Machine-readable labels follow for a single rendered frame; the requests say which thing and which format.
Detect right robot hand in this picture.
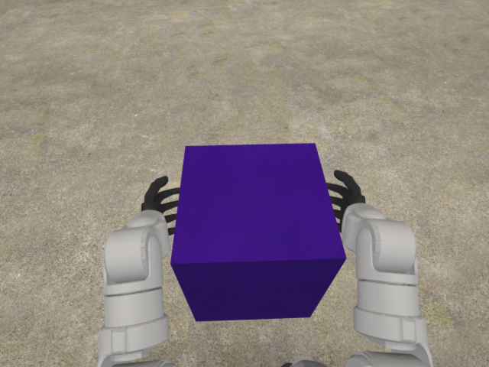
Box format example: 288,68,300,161
326,170,365,233

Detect left robot forearm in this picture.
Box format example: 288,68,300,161
97,209,171,367

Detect right robot upper arm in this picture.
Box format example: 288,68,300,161
345,351,426,367

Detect right robot shin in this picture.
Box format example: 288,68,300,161
292,357,312,365

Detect right robot forearm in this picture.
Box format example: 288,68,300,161
342,203,434,367

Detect carton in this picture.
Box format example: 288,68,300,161
170,143,346,322

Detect left robot hand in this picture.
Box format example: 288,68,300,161
141,176,180,235

